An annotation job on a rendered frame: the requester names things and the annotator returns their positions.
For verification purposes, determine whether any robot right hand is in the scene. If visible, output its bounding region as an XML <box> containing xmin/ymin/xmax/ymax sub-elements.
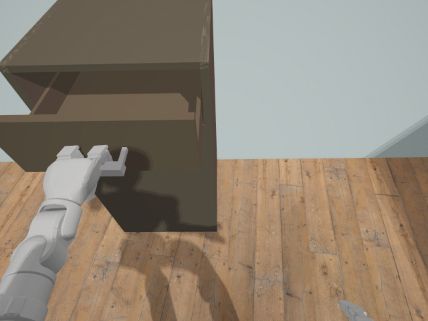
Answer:
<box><xmin>339</xmin><ymin>300</ymin><xmax>374</xmax><ymax>321</ymax></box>

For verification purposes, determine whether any cabinet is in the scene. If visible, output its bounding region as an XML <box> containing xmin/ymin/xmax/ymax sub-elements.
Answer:
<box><xmin>0</xmin><ymin>0</ymin><xmax>217</xmax><ymax>232</ymax></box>

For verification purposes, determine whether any handle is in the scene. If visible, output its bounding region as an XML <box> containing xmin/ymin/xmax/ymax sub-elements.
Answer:
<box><xmin>100</xmin><ymin>147</ymin><xmax>128</xmax><ymax>177</ymax></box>

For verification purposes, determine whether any drawer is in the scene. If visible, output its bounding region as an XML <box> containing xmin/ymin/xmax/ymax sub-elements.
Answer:
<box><xmin>0</xmin><ymin>70</ymin><xmax>203</xmax><ymax>172</ymax></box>

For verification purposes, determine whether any robot left hand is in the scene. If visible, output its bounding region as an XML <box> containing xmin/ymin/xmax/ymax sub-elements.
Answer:
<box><xmin>43</xmin><ymin>145</ymin><xmax>113</xmax><ymax>206</ymax></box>

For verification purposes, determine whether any left robot forearm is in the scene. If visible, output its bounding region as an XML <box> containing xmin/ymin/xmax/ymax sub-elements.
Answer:
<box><xmin>0</xmin><ymin>199</ymin><xmax>82</xmax><ymax>321</ymax></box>

